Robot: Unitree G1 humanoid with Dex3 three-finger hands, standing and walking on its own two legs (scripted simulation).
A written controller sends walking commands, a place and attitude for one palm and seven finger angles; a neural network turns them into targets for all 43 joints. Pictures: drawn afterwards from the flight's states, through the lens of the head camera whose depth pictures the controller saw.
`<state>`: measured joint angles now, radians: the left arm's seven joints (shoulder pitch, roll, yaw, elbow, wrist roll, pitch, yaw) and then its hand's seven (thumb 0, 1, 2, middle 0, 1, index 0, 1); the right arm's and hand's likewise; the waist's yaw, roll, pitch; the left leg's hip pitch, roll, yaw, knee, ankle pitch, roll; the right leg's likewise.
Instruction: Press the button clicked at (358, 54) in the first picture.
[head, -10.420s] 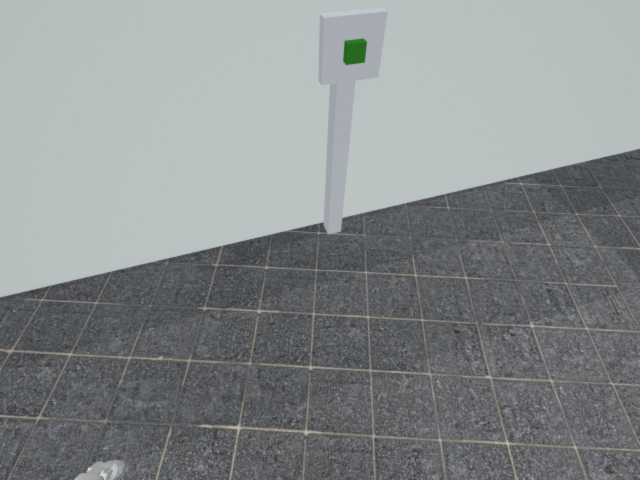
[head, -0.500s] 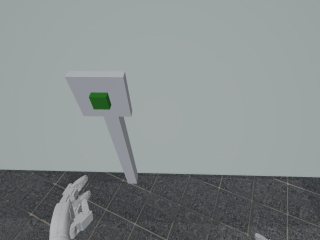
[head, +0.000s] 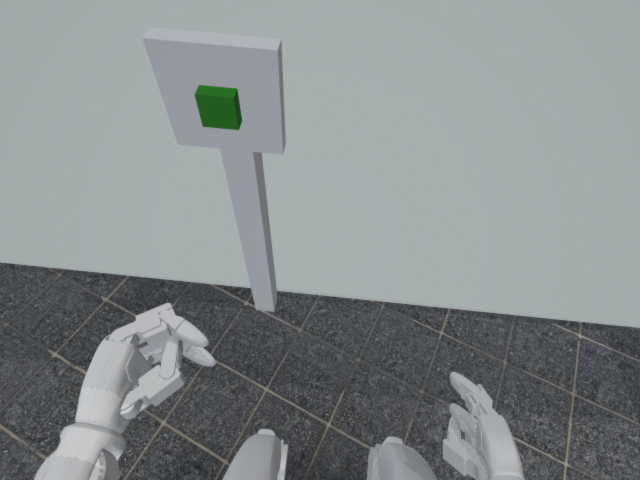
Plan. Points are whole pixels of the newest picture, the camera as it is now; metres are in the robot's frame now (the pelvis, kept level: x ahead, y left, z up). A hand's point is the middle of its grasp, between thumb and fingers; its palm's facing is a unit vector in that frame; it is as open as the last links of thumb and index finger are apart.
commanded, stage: raise the hand and make a fist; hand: left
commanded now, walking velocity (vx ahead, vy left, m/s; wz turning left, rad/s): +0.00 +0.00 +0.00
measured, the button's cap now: (220, 106) +0.59 +0.20 +0.11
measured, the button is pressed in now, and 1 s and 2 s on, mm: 0 0 0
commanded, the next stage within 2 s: aim a knuckle at the button in 1.32 s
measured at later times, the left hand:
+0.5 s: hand (146, 344) +0.24 +0.21 +0.07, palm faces +0.00 -1.00 -0.05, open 3.1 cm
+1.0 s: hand (139, 306) +0.27 +0.22 +0.10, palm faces -0.01 -1.00 -0.05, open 3.1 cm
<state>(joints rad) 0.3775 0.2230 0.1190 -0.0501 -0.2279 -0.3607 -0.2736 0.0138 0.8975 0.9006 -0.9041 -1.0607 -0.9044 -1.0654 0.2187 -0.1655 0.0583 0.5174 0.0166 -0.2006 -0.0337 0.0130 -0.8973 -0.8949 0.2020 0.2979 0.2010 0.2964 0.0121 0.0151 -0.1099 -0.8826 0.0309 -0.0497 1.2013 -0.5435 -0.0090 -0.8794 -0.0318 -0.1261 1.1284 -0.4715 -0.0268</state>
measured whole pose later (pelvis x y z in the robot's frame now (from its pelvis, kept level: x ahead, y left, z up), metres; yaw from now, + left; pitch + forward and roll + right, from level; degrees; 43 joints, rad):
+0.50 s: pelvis +0.03 +0.02 +0.02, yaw -1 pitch +12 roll -3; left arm 0.45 0.24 0.15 -0.12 -0.23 -0.33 -0.20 0.01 0.90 0.90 -1.30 -1.49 -1.30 -1.49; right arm 0.24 -0.23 0.01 0.48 0.01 -0.20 -0.04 0.01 -0.90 -0.90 0.20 0.30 0.20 0.30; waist -0.01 0.01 -0.12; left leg -0.77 0.02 -0.02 1.10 -0.54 0.03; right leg -0.77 -0.04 -0.09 1.02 -0.45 0.01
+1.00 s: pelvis +0.04 +0.01 +0.04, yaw +0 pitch +11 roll -2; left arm 0.34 0.27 0.24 -0.03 -0.29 -0.27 -0.30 0.01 0.90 0.90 -1.30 -1.50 -1.30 -1.50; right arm 0.28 -0.25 0.03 0.52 0.02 -0.19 -0.04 0.01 -0.90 -0.90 0.20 0.30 0.20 0.30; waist -0.01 0.03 -0.11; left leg -0.67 0.02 -0.02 1.00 -0.52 0.01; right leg -0.68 -0.03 -0.10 0.93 -0.44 0.00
